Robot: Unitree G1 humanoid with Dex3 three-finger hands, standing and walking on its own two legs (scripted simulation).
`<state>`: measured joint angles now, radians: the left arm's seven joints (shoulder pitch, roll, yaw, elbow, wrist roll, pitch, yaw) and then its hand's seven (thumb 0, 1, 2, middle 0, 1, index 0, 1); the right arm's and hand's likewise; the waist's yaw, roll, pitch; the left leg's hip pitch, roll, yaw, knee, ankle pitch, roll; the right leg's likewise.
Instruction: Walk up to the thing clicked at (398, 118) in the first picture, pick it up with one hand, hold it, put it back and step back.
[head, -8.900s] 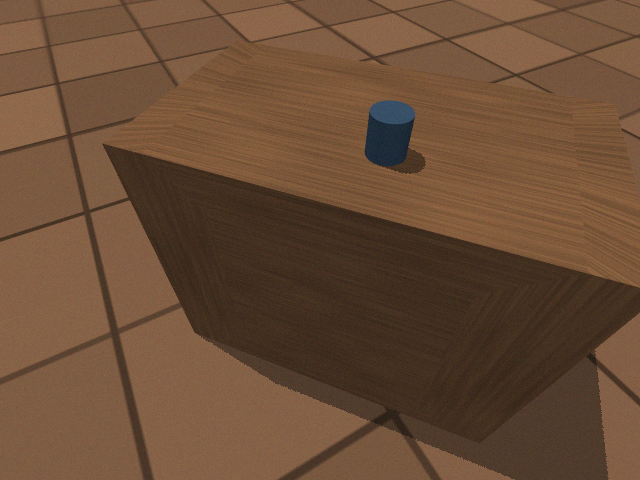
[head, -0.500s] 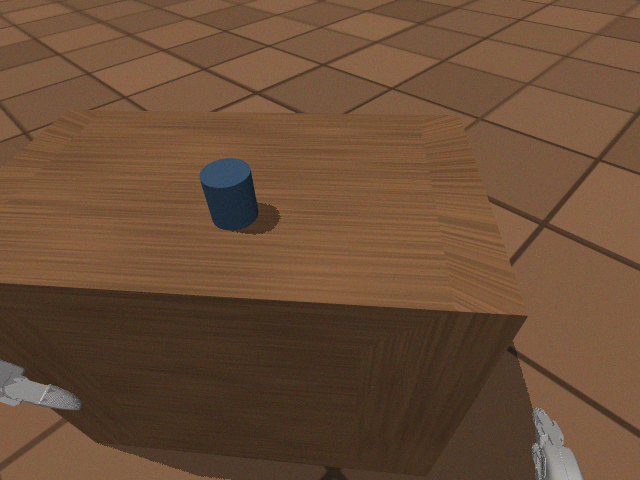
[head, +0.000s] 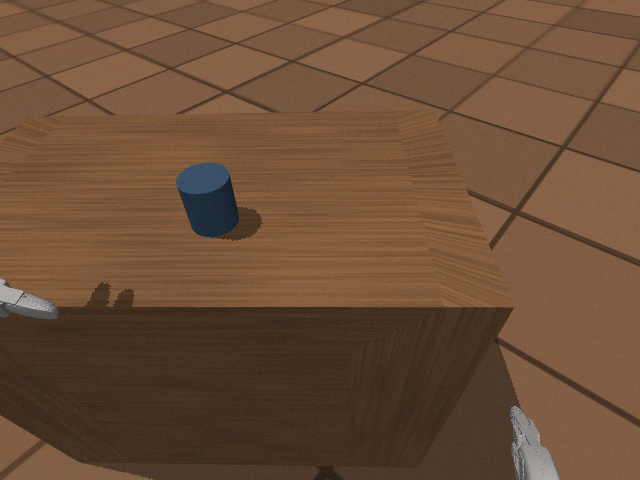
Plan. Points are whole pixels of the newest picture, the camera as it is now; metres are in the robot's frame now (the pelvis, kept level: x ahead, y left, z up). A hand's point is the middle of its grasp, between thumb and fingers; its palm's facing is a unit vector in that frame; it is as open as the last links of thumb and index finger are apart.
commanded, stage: go down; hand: left
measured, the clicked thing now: (209, 200) +0.52 +0.19 +0.08
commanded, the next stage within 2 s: none
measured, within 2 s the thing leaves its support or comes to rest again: neither
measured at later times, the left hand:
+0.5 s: hand out of the picture +0.33 +0.35 +0.21, palm faces +0.23 -0.97 -0.12, open 17.6 cm
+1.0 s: hand (2, 197) +0.38 +0.37 +0.21, palm faces +0.19 -0.98 -0.05, open 17.7 cm
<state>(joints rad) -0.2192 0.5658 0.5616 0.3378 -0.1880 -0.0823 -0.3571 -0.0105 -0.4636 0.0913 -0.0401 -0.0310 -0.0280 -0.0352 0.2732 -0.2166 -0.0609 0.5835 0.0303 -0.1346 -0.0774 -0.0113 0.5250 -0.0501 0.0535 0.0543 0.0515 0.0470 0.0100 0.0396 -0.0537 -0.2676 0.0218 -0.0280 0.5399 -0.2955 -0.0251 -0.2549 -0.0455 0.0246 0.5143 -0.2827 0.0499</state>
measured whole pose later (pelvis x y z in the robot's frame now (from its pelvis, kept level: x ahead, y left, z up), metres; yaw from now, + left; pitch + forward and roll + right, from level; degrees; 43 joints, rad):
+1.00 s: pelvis +0.00 +0.00 +0.00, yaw +0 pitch +7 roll -1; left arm -0.67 0.82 0.58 0.95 -0.16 0.05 -0.55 -0.01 -0.59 0.08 -0.04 -0.03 -0.03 -0.04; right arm 0.25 -0.23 0.03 0.63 0.01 -0.24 -0.15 -0.01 0.53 -0.05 0.05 0.05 0.05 0.05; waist -0.04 0.02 -0.11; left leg -0.40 0.03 -0.04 0.58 -0.30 -0.02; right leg -0.37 -0.04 0.01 0.52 -0.28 0.05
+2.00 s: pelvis +0.01 +0.01 -0.01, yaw +0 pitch +11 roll -2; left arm -0.87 0.96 0.58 1.12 -0.11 0.09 -0.58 -0.01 -0.60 0.07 -0.04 -0.05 -0.04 -0.05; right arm 0.25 -0.24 0.04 0.57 0.01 -0.22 -0.16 -0.01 0.52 -0.05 0.05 0.05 0.05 0.05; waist -0.08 0.01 -0.12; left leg -0.49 0.03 -0.04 0.64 -0.33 -0.02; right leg -0.45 -0.03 0.02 0.56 -0.29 0.06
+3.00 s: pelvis +0.00 +0.00 -0.03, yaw -2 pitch +16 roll -2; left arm -0.84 0.59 0.49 1.02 -0.13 -0.15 -0.28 -0.02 -0.61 0.05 -0.05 -0.06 -0.05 -0.06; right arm 0.30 -0.25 0.00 0.40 -0.01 -0.14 -0.04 -0.01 0.53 -0.05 0.05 0.06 0.05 0.05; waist -0.15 -0.01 -0.09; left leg -0.71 0.06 -0.03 0.84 -0.41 -0.03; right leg -0.68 -0.01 0.04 0.76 -0.36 0.05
